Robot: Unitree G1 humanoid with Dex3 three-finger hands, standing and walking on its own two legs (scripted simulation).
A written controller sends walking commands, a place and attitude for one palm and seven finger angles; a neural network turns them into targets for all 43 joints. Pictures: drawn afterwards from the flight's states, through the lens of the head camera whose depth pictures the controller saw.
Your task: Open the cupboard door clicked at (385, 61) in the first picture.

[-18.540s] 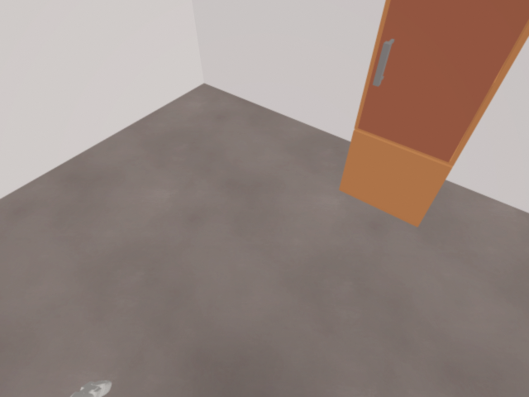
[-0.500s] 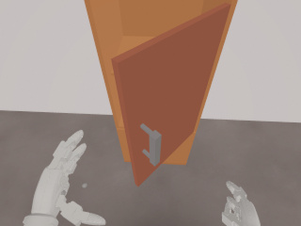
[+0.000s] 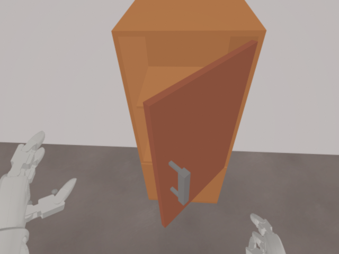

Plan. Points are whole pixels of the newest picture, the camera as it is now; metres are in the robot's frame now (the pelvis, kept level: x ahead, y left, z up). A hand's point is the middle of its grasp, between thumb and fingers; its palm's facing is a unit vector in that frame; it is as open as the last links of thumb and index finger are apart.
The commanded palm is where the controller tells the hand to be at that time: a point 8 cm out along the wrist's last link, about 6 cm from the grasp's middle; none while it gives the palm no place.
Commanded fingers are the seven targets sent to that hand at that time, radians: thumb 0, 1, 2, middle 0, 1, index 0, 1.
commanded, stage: draw the hand back to the body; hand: left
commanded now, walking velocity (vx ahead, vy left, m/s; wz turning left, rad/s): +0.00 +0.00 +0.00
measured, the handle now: (178, 183) +0.32 +0.02 -0.03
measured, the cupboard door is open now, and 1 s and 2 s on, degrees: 49 49 49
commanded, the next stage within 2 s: step back with the hand held close in 0.52 s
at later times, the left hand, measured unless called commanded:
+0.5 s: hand (42, 186) +0.18 +0.25 +0.16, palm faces +0.46 -0.79 -0.40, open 7.5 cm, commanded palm +0.13 +0.28 +0.18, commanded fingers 0.00 0.90 0.90 -0.20 -0.30 -0.20 -0.30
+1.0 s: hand (42, 190) +0.18 +0.25 +0.16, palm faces +0.31 -0.79 -0.53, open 7.4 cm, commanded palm +0.12 +0.29 +0.18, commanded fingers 0.00 0.90 0.90 -0.20 -0.30 -0.20 -0.30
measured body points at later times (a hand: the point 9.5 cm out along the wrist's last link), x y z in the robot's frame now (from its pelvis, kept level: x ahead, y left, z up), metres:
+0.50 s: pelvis +0.00 -0.01 +0.01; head -0.02 -0.03 +0.46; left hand +0.15 +0.29 +0.18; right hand +0.18 -0.23 -0.07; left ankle -0.03 +0.09 -0.73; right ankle -0.01 -0.13 -0.73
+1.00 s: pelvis -0.04 +0.00 +0.01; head -0.01 -0.01 +0.46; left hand +0.15 +0.29 +0.19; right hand +0.14 -0.26 -0.07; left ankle -0.03 +0.09 -0.73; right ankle -0.01 -0.13 -0.73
